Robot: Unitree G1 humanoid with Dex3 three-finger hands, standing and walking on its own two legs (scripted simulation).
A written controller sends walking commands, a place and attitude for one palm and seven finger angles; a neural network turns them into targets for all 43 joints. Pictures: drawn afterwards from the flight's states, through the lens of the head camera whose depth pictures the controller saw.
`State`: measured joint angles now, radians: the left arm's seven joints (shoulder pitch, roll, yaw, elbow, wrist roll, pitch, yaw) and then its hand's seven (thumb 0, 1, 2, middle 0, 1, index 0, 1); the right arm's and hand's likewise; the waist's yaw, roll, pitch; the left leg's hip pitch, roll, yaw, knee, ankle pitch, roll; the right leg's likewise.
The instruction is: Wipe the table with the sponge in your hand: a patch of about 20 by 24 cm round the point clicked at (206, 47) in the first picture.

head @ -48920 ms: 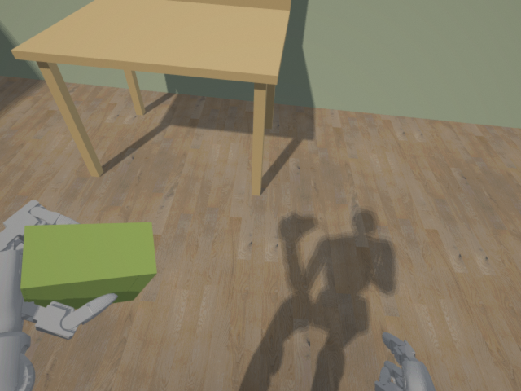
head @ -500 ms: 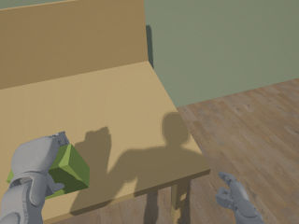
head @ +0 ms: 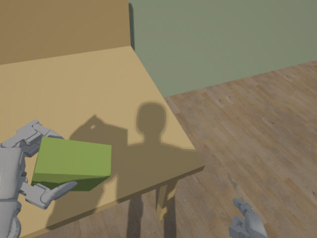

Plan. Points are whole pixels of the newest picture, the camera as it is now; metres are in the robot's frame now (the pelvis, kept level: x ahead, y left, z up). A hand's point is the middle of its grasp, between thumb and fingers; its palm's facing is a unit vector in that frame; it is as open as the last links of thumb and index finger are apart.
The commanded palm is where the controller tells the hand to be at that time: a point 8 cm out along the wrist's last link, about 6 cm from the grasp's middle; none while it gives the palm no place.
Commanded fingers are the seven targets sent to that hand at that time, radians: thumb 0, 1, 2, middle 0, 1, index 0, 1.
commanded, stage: step back with the hand held close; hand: left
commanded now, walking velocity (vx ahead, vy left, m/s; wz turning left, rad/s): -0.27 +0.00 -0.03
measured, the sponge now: (80, 168) +0.23 +0.18 +0.11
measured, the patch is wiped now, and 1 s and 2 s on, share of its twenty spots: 1.00 1.00 1.00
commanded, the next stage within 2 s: stop stepping back and stand still in 0.90 s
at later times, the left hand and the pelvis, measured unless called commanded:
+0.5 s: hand out of the picture +0.13 +0.27 +0.17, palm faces +0.43 -0.80 -0.42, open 10.2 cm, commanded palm +0.09 +0.30 +0.18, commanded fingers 0.00 0.10 1.30 -1.20 -1.60 -1.20 -1.60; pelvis -0.06 +0.01 -0.01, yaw +1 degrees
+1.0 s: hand out of the picture +0.03 +0.28 +0.14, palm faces +0.34 -0.86 -0.39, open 10.2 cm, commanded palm -0.03 +0.30 +0.18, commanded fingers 0.00 0.10 1.30 -1.20 -1.60 -1.20 -1.60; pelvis -0.20 +0.03 -0.01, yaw -2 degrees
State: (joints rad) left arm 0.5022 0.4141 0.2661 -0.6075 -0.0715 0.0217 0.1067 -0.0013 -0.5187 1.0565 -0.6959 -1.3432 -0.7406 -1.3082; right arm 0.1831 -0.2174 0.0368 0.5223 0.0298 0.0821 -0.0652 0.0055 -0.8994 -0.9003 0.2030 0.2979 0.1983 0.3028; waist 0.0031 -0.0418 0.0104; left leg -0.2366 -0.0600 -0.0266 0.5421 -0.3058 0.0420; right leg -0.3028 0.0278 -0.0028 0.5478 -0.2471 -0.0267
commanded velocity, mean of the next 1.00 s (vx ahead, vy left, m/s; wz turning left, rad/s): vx -0.32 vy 0.00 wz -0.03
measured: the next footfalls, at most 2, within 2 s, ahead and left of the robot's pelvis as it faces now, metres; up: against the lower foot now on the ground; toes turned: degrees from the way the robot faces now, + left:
right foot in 0.50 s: -0.11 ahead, -0.12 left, +0.00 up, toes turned +1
left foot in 0.90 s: -0.09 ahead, +0.13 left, +0.00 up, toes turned -1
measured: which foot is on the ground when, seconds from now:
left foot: down 0.00-0.72, up 0.74-0.88, down 0.90-1.00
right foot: down 0.00-0.34, up 0.36-0.48, down 0.50-0.92, up 0.94-1.00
